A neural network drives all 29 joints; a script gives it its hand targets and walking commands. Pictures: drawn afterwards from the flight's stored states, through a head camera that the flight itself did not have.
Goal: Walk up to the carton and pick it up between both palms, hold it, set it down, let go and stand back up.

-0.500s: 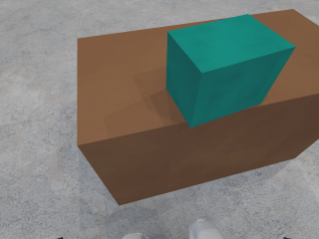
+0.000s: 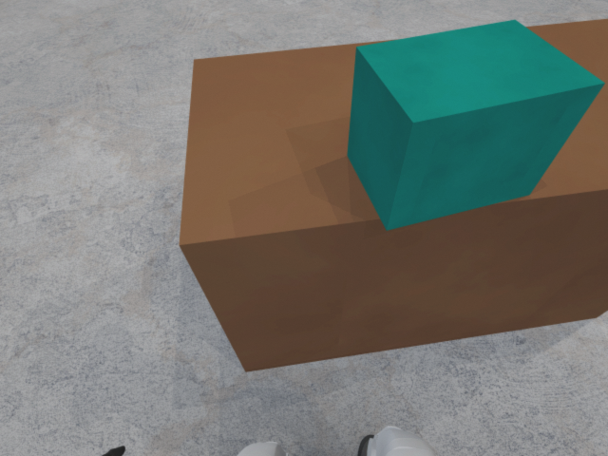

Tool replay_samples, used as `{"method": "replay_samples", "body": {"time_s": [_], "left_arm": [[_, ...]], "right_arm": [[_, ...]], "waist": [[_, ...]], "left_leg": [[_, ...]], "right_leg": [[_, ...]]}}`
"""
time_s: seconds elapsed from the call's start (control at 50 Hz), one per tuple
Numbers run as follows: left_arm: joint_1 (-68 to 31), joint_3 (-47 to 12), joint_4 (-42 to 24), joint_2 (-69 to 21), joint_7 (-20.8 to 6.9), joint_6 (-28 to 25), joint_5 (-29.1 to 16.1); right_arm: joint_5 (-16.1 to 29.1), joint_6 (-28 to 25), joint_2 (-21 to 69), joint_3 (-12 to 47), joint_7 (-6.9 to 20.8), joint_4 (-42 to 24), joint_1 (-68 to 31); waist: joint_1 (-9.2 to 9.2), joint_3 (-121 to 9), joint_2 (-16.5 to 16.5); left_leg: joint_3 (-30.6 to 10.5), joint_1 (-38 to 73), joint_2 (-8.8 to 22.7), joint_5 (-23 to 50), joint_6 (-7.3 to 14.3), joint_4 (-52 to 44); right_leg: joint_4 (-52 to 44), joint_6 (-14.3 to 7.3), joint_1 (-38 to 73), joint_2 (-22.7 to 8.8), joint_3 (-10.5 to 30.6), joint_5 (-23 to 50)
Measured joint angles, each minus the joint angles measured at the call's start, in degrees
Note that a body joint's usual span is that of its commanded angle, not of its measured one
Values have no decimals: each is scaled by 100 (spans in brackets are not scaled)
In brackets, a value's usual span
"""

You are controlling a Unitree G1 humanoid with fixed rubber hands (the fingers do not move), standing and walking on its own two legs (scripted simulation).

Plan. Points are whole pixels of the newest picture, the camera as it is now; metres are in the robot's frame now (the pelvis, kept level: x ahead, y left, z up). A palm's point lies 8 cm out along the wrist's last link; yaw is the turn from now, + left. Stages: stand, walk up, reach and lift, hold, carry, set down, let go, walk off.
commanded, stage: walk up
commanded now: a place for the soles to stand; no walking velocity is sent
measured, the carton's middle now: (449, 126) +0.58 -0.23 +0.08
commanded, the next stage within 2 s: none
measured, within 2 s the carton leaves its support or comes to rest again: neither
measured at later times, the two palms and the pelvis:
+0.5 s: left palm out of the picture +0.05 +0.29 -0.08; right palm out of the picture +0.07 -0.33 -0.10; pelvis +0.01 -0.02 +0.01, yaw +2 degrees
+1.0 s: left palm out of the picture +0.10 +0.30 -0.09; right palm (555, 432) +0.16 -0.30 -0.09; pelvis +0.06 -0.01 +0.01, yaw +4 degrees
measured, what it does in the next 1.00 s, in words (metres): steps on the spot: left foot, then right foot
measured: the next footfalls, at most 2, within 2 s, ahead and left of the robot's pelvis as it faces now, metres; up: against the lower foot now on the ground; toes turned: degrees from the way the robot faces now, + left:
left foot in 0.02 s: +0.07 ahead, +0.11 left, +0.00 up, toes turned -2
right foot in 0.36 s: +0.08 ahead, -0.14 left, +0.00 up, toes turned -2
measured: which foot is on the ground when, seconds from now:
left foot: up 0.00-0.00, down 0.02-0.40, up 0.42-0.64, down 0.66-1.00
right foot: down 0.00-0.04, up 0.06-0.34, down 0.36-1.00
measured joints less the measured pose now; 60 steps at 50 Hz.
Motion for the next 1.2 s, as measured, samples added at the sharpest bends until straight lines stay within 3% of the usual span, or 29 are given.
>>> {"method": "replay_samples", "body": {"time_s": [0.04,0.1,0.2,0.28,0.36,0.42,0.48,0.56,0.62,0.68,0.8,0.84,0.88,0.94,1.2], "left_arm": [[-12,1,6,0,1,103,0],[59,1,6,-1,-1,300,0],[105,0,-2,3,-5,334,0],[175,0,-4,5,-5,316,-1],[250,-1,-9,6,-5,174,-1],[377,1,-2,-44,2,-24,-1],[521,0,0,-43,6,-142,-1],[542,0,-1,-45,6,-237,-1],[485,0,0,-45,6,-258,0],[374,0,7,-42,11,-215,0],[305,0,1,-42,13,32,-20],[308,-1,-1,-41,12,32,-21],[314,-1,25,-44,13,10,-21],[337,0,70,-47,13,-26,-20],[-154,0,70,-47,13,-78,-20]], "right_arm": [[-1,-58,7,-29,1,7,52],[-1,-31,6,-20,1,7,129],[-2,-129,9,-33,-7,1,29],[-2,-188,10,10,-6,4,-25],[-2,-140,11,50,-2,5,-29],[-2,-30,30,57,1,8,-33],[-2,-61,41,135,11,3,-33],[-1,-177,39,90,46,2,-31],[-2,-212,38,99,54,2,-31],[-1,-293,63,121,54,2,-47],[-1,-328,106,223,53,3,-165],[-2,-283,107,223,53,4,-233],[-2,-214,107,243,53,5,-302],[-1,-159,106,268,53,3,-358],[-2,-263,106,357,53,3,-447]], "waist": [[7,53,-88],[0,-62,-173],[6,-218,-284],[10,-252,-296],[12,-286,-291],[10,-336,-88],[11,-428,-77],[5,-428,-61],[3,-426,-58],[3,-340,-125],[7,-370,-290],[9,-364,-292],[7,-364,-254],[6,-458,-162],[5,-514,-87]], "left_leg": [[14,96,-27,586,0,-180],[4,97,-67,566,21,-43],[-3,87,-175,821,37,-416],[1,87,-241,911,40,-563],[2,72,-285,870,40,-539],[-93,64,-167,558,40,-339],[-94,-84,-232,273,40,219],[-102,-105,-164,267,40,143],[-106,-100,-81,530,40,-289],[-93,75,-80,1387,-20,-1002],[-93,83,-155,1080,-59,-778],[-90,74,-165,1075,-59,-777],[-109,75,-154,1063,-59,-778],[-126,75,-131,1059,-59,-882],[-126,76,-132,1037,-67,-983]], "right_leg": [[425,-1,-78,-79,6,-424],[1513,33,-357,-37,290,-1383],[2188,49,-391,-35,801,-1296],[1853,58,13,-35,871,-1441],[829,65,582,9,874,-1822],[465,286,757,167,803,-1128],[152,278,963,161,800,-1140],[-244,277,1214,163,788,-1006],[-234,341,1247,166,722,-1076],[167,401,1213,118,643,-1361],[933,276,801,53,738,-2265],[552,238,823,52,749,-1931],[306,292,871,71,739,-1082],[185,427,890,88,717,-1149],[0,459,933,88,710,-1197]]}}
